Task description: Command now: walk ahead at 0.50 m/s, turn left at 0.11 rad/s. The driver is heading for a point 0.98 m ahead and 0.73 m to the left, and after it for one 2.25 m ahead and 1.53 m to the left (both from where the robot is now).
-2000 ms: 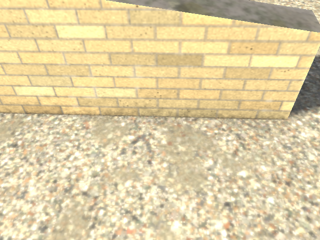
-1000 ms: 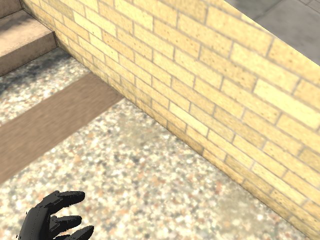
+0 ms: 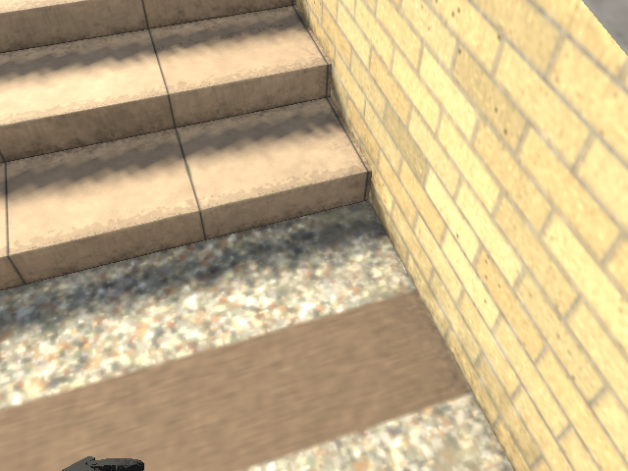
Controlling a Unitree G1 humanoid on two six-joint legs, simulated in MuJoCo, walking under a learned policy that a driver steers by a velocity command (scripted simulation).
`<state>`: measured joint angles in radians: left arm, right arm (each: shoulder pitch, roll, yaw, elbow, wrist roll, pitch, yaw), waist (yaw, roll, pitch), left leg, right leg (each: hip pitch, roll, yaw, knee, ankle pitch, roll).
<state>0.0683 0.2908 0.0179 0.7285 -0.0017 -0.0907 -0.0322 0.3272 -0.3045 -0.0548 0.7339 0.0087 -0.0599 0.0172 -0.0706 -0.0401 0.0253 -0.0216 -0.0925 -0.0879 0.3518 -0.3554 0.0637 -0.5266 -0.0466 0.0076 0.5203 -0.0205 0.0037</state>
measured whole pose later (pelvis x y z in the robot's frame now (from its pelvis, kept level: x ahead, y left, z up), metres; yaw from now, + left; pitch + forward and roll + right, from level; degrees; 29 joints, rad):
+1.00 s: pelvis +0.54 +0.11 +0.01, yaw +26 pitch +2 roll +1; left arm 0.09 0.28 0.02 0.73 0.03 -0.02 -0.03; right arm 0.44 -0.30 -0.07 0.83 -0.01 -0.04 0.02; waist -0.08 -0.04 0.04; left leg -0.03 -0.14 -0.20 0.29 -0.26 0.09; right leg -0.58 -0.07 0.05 0.64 -0.07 0.04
